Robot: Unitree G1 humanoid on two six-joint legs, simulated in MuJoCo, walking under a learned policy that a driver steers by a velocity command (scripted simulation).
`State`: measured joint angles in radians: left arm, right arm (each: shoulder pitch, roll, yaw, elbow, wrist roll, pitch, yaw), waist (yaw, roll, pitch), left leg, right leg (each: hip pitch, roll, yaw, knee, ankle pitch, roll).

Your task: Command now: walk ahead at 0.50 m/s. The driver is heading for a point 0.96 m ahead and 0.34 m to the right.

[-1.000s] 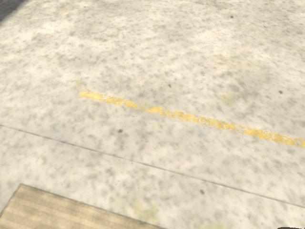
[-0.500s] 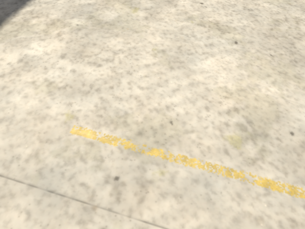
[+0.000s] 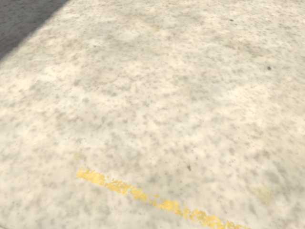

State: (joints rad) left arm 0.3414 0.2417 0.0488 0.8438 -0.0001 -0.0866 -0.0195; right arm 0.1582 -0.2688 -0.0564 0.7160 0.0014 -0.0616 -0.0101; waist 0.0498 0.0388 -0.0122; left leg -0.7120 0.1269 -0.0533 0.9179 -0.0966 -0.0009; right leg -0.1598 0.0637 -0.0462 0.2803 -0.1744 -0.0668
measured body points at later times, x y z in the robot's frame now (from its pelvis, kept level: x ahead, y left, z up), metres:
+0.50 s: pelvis +0.27 +0.07 +0.00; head +0.29 +0.08 +0.45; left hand +0.44 +0.32 -0.12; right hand +0.30 -0.21 -0.12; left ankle +0.26 +0.16 -0.75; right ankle +0.33 -0.11 -0.66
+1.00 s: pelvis +0.53 -0.04 +0.00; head +0.56 -0.07 +0.44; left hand +0.72 +0.18 -0.11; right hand +0.59 -0.36 -0.10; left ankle +0.64 +0.12 -0.67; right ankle +0.52 -0.11 -0.75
